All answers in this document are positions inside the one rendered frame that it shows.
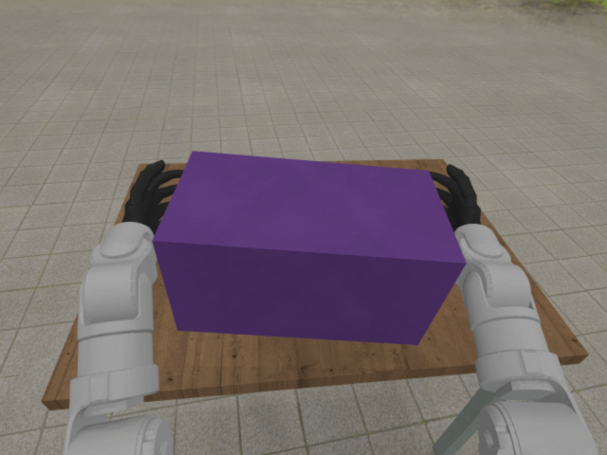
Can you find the robot right upper arm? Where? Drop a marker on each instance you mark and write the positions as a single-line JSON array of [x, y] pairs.
[[531, 428]]

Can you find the right robot hand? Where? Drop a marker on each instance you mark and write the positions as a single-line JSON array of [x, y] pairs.
[[461, 198]]

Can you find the left robot hand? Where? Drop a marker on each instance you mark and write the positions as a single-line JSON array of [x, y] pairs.
[[142, 207]]

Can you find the carton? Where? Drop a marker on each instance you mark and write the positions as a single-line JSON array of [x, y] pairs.
[[266, 246]]

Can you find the left robot forearm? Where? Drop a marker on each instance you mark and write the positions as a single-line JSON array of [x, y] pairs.
[[115, 324]]

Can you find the right robot forearm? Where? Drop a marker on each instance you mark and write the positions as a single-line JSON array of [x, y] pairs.
[[513, 357]]

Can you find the robot left upper arm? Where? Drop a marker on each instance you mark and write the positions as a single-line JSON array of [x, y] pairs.
[[146, 434]]

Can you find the table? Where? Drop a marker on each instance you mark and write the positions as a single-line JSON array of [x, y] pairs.
[[199, 364]]

